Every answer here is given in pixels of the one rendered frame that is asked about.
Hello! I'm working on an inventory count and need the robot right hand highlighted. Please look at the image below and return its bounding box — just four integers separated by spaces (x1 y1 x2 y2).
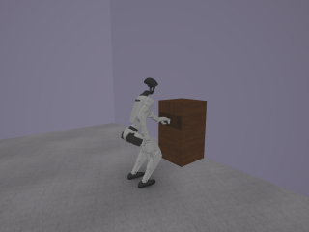
144 142 155 162

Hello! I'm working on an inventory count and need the cabinet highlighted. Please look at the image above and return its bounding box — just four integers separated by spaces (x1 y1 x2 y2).
158 98 207 167

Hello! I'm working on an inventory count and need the robot right foot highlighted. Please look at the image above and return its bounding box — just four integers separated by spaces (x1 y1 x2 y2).
138 179 155 189

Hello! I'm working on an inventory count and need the right robot forearm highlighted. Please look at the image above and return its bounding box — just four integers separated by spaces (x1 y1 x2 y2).
138 114 151 144

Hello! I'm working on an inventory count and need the right robot upper arm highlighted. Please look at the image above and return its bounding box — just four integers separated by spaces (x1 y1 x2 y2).
137 96 155 122

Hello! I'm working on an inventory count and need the left robot forearm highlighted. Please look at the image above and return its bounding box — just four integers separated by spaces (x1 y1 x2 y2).
148 113 162 123

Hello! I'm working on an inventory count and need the robot head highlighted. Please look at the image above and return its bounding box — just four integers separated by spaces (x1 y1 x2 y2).
140 77 158 96

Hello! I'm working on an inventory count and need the robot left hand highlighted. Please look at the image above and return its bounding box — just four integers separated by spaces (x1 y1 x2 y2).
161 117 171 125

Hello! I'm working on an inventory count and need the drawer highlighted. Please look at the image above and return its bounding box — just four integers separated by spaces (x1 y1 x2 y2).
159 112 182 130

